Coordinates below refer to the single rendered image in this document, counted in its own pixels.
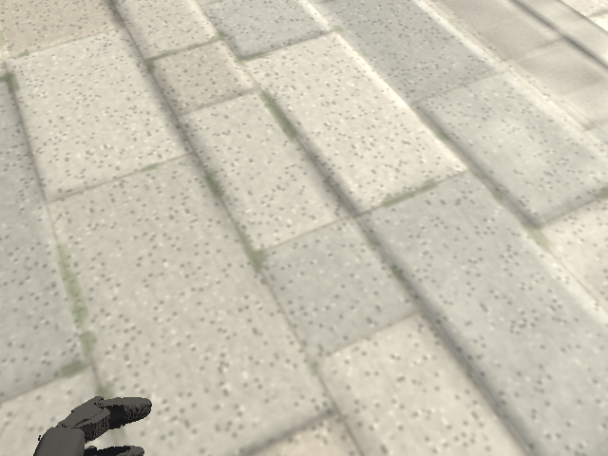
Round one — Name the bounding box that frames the robot left hand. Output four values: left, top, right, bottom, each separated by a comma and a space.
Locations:
33, 396, 152, 456

